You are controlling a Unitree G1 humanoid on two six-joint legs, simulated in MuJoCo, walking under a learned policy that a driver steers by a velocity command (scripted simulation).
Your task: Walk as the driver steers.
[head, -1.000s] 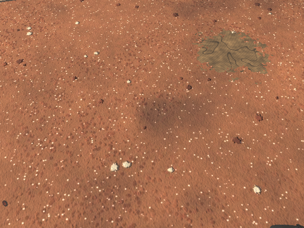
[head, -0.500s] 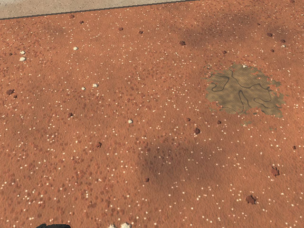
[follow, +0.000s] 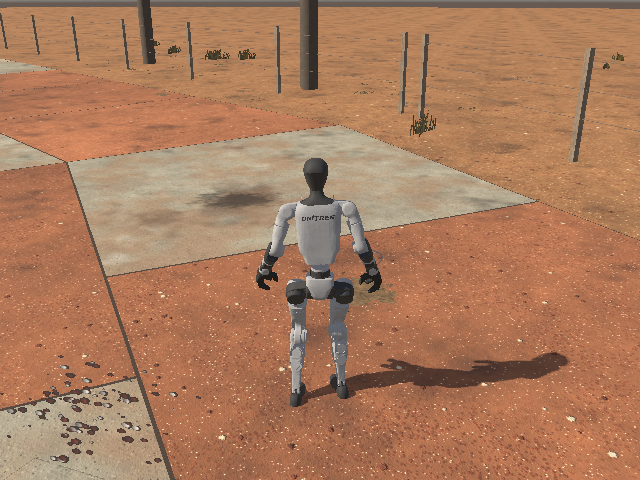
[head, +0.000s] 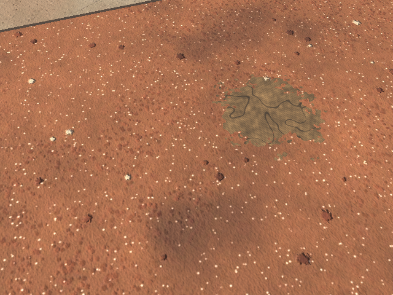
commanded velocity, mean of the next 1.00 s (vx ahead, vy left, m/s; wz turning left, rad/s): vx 0.17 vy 0.00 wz -0.12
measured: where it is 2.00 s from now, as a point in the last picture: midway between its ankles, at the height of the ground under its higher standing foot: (186, 238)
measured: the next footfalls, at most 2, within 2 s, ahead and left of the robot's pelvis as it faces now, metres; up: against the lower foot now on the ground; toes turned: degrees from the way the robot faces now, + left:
right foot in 0.44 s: -0.13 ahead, -0.08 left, +0.00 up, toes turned -15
left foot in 0.94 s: +0.26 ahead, +0.09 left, +0.00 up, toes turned -3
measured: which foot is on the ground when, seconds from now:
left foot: down 0.00-0.42, up 0.44-0.92, down 0.94-1.00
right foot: up 0.00-0.42, down 0.44-0.94, up 0.96-1.00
